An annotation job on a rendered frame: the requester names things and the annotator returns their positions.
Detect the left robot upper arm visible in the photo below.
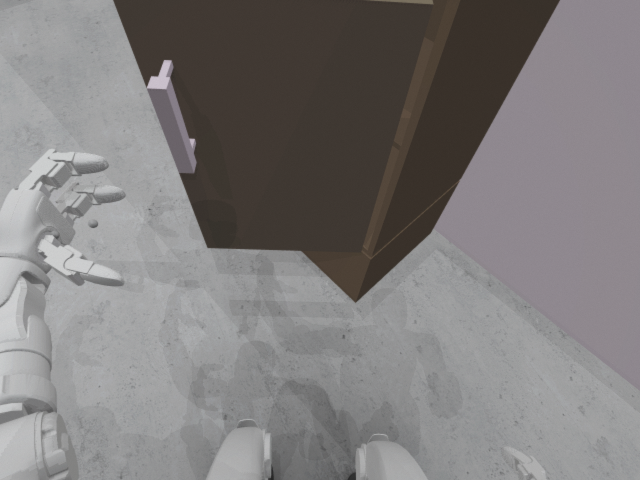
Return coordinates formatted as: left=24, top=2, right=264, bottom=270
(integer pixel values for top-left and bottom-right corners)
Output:
left=0, top=411, right=79, bottom=480

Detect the robot right thigh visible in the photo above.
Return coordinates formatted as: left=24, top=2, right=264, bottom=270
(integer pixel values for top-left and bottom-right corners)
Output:
left=355, top=441, right=428, bottom=480

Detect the left robot forearm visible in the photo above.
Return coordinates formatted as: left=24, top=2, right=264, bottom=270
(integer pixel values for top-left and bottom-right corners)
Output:
left=0, top=257, right=57, bottom=424

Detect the handle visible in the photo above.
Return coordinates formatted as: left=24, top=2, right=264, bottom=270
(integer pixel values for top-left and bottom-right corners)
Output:
left=147, top=60, right=197, bottom=173

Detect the right robot hand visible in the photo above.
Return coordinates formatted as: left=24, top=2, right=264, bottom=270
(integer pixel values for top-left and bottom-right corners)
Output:
left=501, top=445, right=546, bottom=480

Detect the left robot hand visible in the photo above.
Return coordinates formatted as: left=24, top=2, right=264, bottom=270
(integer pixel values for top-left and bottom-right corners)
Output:
left=0, top=149, right=126, bottom=286

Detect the robot right shin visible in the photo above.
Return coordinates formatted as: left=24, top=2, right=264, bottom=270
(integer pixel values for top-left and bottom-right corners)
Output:
left=366, top=434, right=389, bottom=446

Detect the cupboard door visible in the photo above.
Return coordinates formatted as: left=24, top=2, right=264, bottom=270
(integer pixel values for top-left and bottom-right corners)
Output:
left=113, top=0, right=434, bottom=253

